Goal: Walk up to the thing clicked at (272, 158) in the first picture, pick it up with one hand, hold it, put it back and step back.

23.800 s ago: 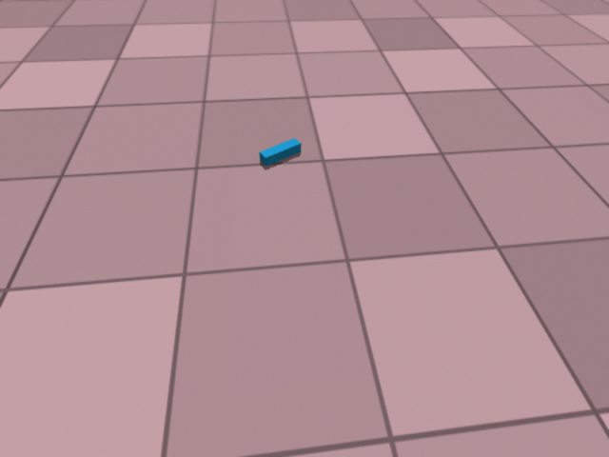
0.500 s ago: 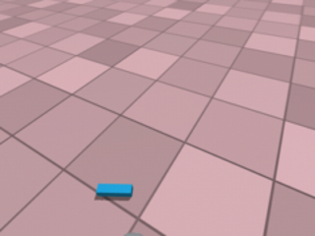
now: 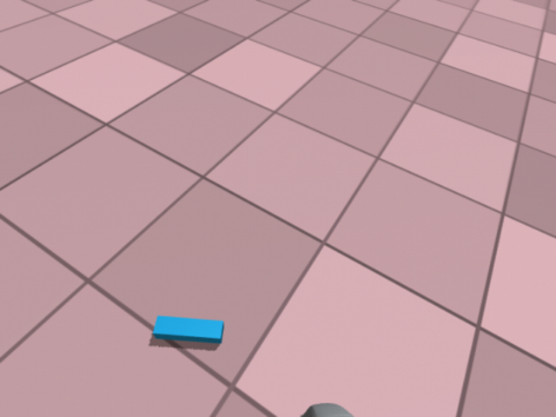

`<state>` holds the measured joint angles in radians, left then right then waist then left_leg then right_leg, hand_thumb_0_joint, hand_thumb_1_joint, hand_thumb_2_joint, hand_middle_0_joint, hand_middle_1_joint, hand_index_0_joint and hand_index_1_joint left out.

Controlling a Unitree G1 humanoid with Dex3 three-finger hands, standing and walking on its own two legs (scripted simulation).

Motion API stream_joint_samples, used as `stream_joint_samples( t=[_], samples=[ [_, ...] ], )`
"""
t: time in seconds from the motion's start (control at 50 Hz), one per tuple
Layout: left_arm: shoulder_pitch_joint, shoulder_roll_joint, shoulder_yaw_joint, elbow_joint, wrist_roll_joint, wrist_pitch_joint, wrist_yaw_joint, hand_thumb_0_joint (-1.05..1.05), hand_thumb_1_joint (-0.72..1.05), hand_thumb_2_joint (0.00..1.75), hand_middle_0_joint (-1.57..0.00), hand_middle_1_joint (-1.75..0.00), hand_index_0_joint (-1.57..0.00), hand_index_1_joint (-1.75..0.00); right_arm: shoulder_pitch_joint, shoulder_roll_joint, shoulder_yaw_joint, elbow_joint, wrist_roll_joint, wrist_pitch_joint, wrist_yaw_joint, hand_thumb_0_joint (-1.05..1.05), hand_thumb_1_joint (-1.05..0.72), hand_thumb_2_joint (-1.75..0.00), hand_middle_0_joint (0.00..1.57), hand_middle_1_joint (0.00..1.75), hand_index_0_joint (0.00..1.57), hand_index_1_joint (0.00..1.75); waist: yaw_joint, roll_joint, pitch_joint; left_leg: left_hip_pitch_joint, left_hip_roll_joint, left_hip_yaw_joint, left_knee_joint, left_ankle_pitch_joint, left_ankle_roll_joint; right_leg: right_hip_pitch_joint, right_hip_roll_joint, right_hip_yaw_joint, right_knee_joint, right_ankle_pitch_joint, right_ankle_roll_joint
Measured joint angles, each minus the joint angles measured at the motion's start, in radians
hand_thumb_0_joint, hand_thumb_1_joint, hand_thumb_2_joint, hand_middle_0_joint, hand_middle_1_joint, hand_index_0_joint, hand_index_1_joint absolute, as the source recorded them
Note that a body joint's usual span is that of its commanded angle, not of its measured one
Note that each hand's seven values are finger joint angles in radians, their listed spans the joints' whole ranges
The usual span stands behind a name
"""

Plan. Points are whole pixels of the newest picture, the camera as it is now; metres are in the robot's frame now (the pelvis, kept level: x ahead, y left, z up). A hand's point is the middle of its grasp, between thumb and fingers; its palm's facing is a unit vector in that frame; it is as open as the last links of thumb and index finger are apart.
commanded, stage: walk up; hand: left
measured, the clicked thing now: (189, 329) +0.49 +0.23 -0.74
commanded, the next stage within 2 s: none
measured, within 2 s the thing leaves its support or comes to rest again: neither
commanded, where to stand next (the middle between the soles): +0.09 +0.00 m, yaw -3 degrees
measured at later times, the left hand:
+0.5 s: hand out of the picture +0.16 +0.23 -0.15, palm faces -0.03 -0.90 -0.44, open 7.4 cm
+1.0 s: hand out of the picture -0.06 +0.30 -0.15, palm faces -0.07 -0.93 -0.37, open 7.4 cm
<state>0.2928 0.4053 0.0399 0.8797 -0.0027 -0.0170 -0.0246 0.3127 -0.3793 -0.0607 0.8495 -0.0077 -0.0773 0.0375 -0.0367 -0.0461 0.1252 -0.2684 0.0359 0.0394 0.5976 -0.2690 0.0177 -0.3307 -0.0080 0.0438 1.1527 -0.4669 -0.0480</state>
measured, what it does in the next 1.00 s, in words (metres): steps on the spot: right foot, then left foot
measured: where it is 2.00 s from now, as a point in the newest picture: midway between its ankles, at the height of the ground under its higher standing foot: outside the picture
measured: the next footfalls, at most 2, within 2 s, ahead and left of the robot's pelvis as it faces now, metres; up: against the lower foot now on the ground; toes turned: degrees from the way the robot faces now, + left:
right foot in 0.26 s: +0.22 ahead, -0.14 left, +0.00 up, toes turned -4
left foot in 0.64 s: -0.01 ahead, +0.09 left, +0.00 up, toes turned +0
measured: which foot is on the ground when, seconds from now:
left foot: down 0.00-0.30, up 0.32-0.62, down 0.64-1.00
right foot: up 0.00-0.24, down 0.26-0.68, up 0.70-1.00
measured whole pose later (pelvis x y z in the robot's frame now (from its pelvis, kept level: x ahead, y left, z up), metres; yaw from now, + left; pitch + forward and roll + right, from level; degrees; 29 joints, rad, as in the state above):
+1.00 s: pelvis -0.07 +0.00 +0.02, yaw -1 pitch -1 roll -3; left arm 0.35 0.46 0.08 1.01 0.03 0.03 -0.03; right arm 0.30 -0.39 -0.06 0.89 -0.03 -0.04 0.02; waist -0.02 -0.03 0.04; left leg -0.20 0.03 0.02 0.42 -0.20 0.05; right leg -0.36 0.05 0.09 0.97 -0.37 0.04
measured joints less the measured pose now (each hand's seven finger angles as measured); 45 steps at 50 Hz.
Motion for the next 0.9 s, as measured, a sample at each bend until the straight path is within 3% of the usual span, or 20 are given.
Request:
stream_joint_samples(
  t=[0.08, 0.14, 0.2, 0.26, 0.3, 0.34, 0.38, 0.48, 0.54, 0.6, 0.64, 0.68, 0.72, 0.76, 0.82, 0.9],
  samples=[
    [-0.019, 0.010, 0.002, -0.026, -0.009, -0.007, -0.012, 0.00, 0.90, 0.90, -0.20, -0.30, -0.20, -0.30, 0.019, 0.007, 0.019, -0.011, 0.005, -0.011, -0.013, 0.01, -0.90, -0.90, 0.21, 0.30, 0.21, 0.30, 0.013, -0.026, 0.004, 0.075, -0.011, 0.008, -0.074, 0.003, -0.003, -0.123, -0.036, 0.021, -0.068, 0.109, 0.018],
    [-0.032, 0.009, 0.000, -0.014, -0.012, -0.011, -0.005, 0.00, 0.90, 0.90, -0.20, -0.30, -0.20, -0.30, 0.014, 0.000, 0.026, -0.012, 0.001, -0.002, -0.024, 0.01, -0.90, -0.90, 0.21, 0.30, 0.21, 0.30, 0.021, -0.025, 0.009, 0.107, -0.011, 0.019, -0.082, -0.019, -0.005, -0.159, -0.065, 0.001, -0.212, 0.167, 0.046],
    [-0.068, -0.003, 0.001, 0.003, -0.025, -0.002, 0.020, 0.00, 0.90, 0.90, -0.20, -0.30, -0.20, -0.30, -0.032, -0.005, 0.026, -0.017, 0.002, 0.038, -0.040, 0.01, -0.90, -0.90, 0.21, 0.30, 0.21, 0.30, 0.019, 0.002, 0.043, 0.097, -0.002, 0.017, -0.030, -0.058, -0.014, -0.158, -0.064, -0.041, -0.352, 0.227, 0.063],
    [-0.086, -0.003, 0.004, 0.004, -0.018, 0.005, 0.027, 0.00, 0.90, 0.90, -0.20, -0.30, -0.20, -0.30, -0.075, -0.009, 0.028, -0.024, 0.020, 0.075, -0.047, 0.01, -0.90, -0.90, 0.21, 0.30, 0.21, 0.30, 0.024, 0.023, 0.062, 0.057, 0.001, 0.015, 0.072, -0.126, -0.032, -0.102, -0.038, -0.072, -0.520, 0.347, 0.054],
    [-0.109, -0.019, 0.009, 0.013, -0.006, 0.010, 0.032, 0.00, 0.90, 0.90, -0.20, -0.30, -0.20, -0.30, -0.124, -0.023, 0.025, -0.016, 0.035, 0.096, -0.052, 0.01, -0.90, -0.90, 0.21, 0.30, 0.21, 0.30, 0.034, 0.075, 0.084, 0.007, 0.027, -0.008, 0.186, -0.172, -0.021, -0.107, -0.005, -0.087, -0.504, 0.313, 0.027],
    [-0.141, -0.034, 0.000, -0.002, 0.004, 0.022, 0.034, 0.00, 0.90, 0.90, -0.20, -0.30, -0.20, -0.30, -0.170, -0.028, 0.020, -0.019, 0.043, 0.115, -0.062, 0.01, -0.90, -0.90, 0.21, 0.30, 0.21, 0.30, 0.040, 0.104, 0.119, -0.064, -0.018, -0.078, 0.355, -0.283, -0.004, -0.127, -0.003, -0.093, -0.474, 0.303, 0.015],
    [-0.168, -0.043, -0.008, -0.029, 0.012, 0.031, 0.035, 0.00, 0.90, 0.90, -0.20, -0.30, -0.20, -0.30, -0.200, -0.028, 0.021, -0.022, 0.045, 0.127, -0.069, 0.01, -0.91, -0.90, 0.21, 0.30, 0.21, 0.30, 0.056, 0.101, 0.141, -0.127, -0.077, -0.100, 0.517, -0.350, 0.000, -0.142, -0.018, -0.079, -0.478, 0.318, 0.010],
    [-0.212, -0.058, -0.010, -0.078, 0.029, 0.053, 0.044, 0.00, 0.90, 0.90, -0.20, -0.31, -0.20, -0.30, -0.194, -0.032, 0.024, -0.022, 0.042, 0.138, -0.066, 0.01, -0.91, -0.90, 0.21, 0.30, 0.21, 0.30, 0.066, 0.097, 0.113, -0.191, -0.132, -0.136, 0.699, -0.304, -0.023, -0.181, -0.040, -0.085, -0.518, 0.366, 0.009],
    [-0.234, -0.068, -0.007, -0.098, 0.037, 0.058, 0.051, 0.00, 0.90, 0.90, -0.20, -0.31, -0.20, -0.30, -0.166, -0.040, 0.025, -0.004, 0.033, 0.140, -0.068, 0.01, -0.91, -0.90, 0.21, 0.30, 0.21, 0.30, 0.061, 0.097, 0.090, -0.152, -0.117, -0.133, 0.622, -0.298, -0.043, -0.195, -0.050, -0.107, -0.525, 0.387, 0.011],
    [-0.254, -0.064, -0.005, -0.110, 0.042, 0.064, 0.053, 0.00, 0.90, 0.90, -0.20, -0.31, -0.20, -0.30, -0.146, -0.039, 0.026, 0.020, 0.020, 0.139, -0.066, 0.01, -0.91, -0.90, 0.21, 0.30, 0.21, 0.30, 0.051, 0.076, 0.078, -0.084, -0.082, -0.087, 0.420, -0.291, -0.044, -0.212, -0.066, -0.128, -0.519, 0.408, 0.020],
    [-0.269, -0.052, -0.004, -0.105, 0.036, 0.070, 0.050, 0.00, 0.90, 0.90, -0.20, -0.31, -0.20, -0.30, -0.132, -0.038, 0.024, 0.035, 0.010, 0.134, -0.056, 0.01, -0.91, -0.90, 0.21, 0.30, 0.21, 0.30, 0.041, 0.053, 0.072, -0.034, -0.065, -0.062, 0.261, -0.255, -0.028, -0.228, -0.081, -0.141, -0.507, 0.422, 0.031],
    [-0.275, -0.025, 0.007, -0.085, 0.029, 0.079, 0.049, 0.00, 0.90, 0.90, -0.20, -0.31, -0.20, -0.30, -0.134, -0.016, 0.018, 0.058, -0.008, 0.135, -0.042, 0.01, -0.91, -0.90, 0.21, 0.30, 0.21, 0.30, 0.053, -0.026, 0.090, -0.015, -0.102, -0.017, 0.232, -0.218, 0.008, -0.242, -0.109, -0.093, -0.474, 0.386, 0.037],
    [-0.243, -0.028, 0.017, -0.043, 0.023, 0.089, 0.053, 0.00, 0.90, 0.90, -0.20, -0.30, -0.20, -0.30, -0.113, -0.020, 0.019, 0.058, -0.024, 0.141, -0.025, 0.01, -0.91, -0.90, 0.21, 0.30, 0.21, 0.30, 0.042, -0.018, 0.066, -0.027, -0.079, -0.010, 0.239, -0.203, 0.030, -0.280, -0.054, -0.049, -0.351, 0.134, 0.043],
    [-0.212, -0.029, 0.024, 0.004, 0.020, 0.099, 0.048, 0.00, 0.90, 0.90, -0.20, -0.30, -0.20, -0.30, -0.099, -0.023, 0.017, 0.067, -0.035, 0.144, -0.026, 0.01, -0.90, -0.90, 0.21, 0.30, 0.21, 0.30, 0.001, 0.022, 0.046, -0.035, -0.043, -0.047, 0.213, -0.170, 0.040, -0.300, 0.031, 0.007, -0.135, 0.029, 0.045],
    [-0.165, -0.002, 0.038, 0.039, 0.005, 0.096, 0.040, 0.00, 0.90, 0.90, -0.20, -0.30, -0.20, -0.30, -0.078, -0.001, 0.020, 0.086, -0.048, 0.125, -0.039, 0.01, -0.90, -0.90, 0.21, 0.30, 0.21, 0.30, 0.003, 0.001, 0.007, -0.038, -0.040, -0.048, 0.089, -0.079, 0.019, -0.283, 0.101, 0.113, 0.044, 0.081, 0.031],
    [-0.040, 0.025, 0.046, 0.079, 0.020, 0.067, 0.013, 0.00, 0.90, 0.90, -0.20, -0.30, -0.20, -0.30, -0.042, 0.005, 0.006, 0.078, -0.039, 0.087, -0.018, 0.01, -0.90, -0.90, 0.21, 0.30, 0.21, 0.30, 0.015, -0.005, -0.054, -0.001, -0.033, -0.034, -0.052, -0.074, 0.039, -0.149, 0.086, 0.073, -0.002, 0.106, 0.070]
  ],
)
